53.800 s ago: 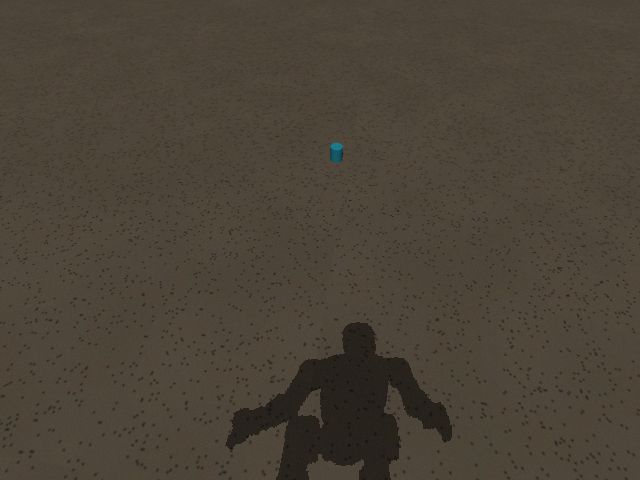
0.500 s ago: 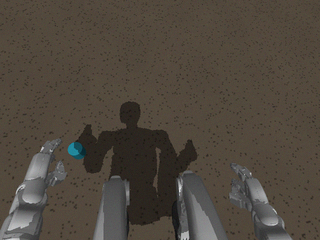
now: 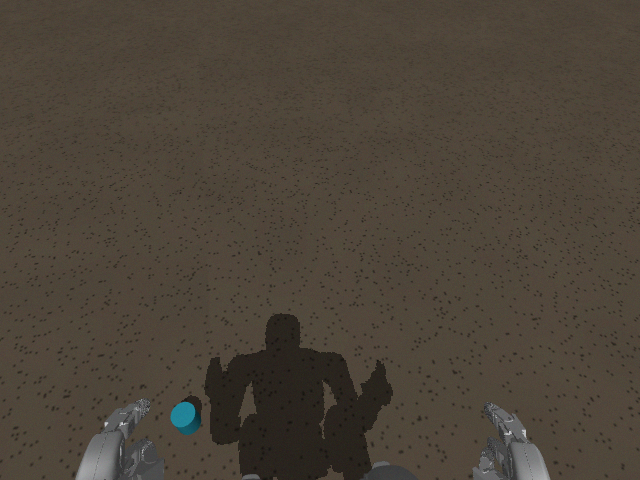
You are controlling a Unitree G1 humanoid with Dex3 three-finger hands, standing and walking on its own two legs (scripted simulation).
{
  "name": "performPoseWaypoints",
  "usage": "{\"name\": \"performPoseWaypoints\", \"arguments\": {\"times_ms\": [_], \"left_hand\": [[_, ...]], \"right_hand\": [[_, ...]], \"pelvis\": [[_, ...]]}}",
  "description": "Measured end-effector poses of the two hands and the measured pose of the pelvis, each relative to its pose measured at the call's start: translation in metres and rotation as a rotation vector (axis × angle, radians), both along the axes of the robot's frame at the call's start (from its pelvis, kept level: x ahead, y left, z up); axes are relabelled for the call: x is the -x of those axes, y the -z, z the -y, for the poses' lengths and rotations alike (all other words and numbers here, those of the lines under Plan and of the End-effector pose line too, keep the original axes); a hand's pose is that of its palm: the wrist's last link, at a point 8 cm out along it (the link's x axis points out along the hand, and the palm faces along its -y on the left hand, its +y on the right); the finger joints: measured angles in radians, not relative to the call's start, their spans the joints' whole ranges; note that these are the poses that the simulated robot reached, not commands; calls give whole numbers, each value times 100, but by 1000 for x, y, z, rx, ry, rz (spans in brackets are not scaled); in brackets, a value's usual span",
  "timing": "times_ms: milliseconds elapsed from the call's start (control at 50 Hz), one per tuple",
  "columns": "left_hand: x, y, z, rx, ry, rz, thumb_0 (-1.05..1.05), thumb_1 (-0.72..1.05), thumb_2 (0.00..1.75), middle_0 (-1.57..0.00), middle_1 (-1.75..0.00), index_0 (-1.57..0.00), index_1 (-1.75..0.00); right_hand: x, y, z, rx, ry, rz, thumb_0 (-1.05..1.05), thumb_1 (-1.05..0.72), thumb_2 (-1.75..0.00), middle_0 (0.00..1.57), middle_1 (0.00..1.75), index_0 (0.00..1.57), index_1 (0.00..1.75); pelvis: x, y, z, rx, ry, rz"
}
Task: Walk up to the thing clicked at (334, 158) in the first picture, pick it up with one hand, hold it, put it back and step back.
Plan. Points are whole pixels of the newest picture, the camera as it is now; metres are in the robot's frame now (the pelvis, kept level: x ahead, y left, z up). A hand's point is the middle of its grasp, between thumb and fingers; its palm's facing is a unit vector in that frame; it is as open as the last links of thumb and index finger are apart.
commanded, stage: home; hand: left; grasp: from above
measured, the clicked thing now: (186, 418) +0.42 +0.32 -0.66
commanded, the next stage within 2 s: none
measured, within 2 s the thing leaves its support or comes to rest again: neither
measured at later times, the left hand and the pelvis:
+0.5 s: hand out of the picture +0.16 +0.18 -0.03, palm faces +0.06 -0.98 -0.20, open 7.4 cm; pelvis +0.01 +0.00 +0.01, yaw +1 degrees
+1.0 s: hand (157, 470) +0.18 +0.18 -0.03, palm faces +0.05 -0.98 -0.20, open 7.4 cm; pelvis +0.01 +0.00 +0.01, yaw +1 degrees
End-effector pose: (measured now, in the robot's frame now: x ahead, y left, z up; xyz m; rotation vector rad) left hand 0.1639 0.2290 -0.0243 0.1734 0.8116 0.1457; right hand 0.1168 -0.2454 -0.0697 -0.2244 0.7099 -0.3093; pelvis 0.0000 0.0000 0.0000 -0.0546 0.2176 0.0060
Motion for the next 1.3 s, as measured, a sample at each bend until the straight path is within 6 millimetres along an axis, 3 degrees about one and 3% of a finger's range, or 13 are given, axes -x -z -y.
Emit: {"name": "performPoseWaypoints", "arguments": {"times_ms": [140, 360, 800, 1300], "left_hand": [[14, -22, 2, 3, 5, 11, 1, 90, 90, -20, -30, -20, -30], [19, -19, 1, 14, -6, -3, 1, 90, 90, -20, -30, -20, -30], [8, -20, 4, 7, 9, 2, 1, 90, 90, -20, -30, -20, -30], [7, -20, 1, 9, 8, 1, 1, 90, 90, -20, -30, -20, -30]], "right_hand": [[-22, -23, -1, 13, -23, 94, 1, -90, -90, 20, 30, 20, 30], [-53, -37, -10, 20, -108, 183, 1, -90, -90, 20, 30, 20, 30], [-38, -21, -4, 16, -75, 105, 1, -90, -90, 20, 30, 20, 30], [-50, -28, -8, 22, -82, 135, 1, -90, -90, 20, 30, 20, 30]], "pelvis": [[-7, -13, -1, -5, -3, 42], [-6, -14, 2, -10, -14, 64], [-12, -13, 2, -11, -8, 53], [-15, -14, 0, -8, -9, 55]]}}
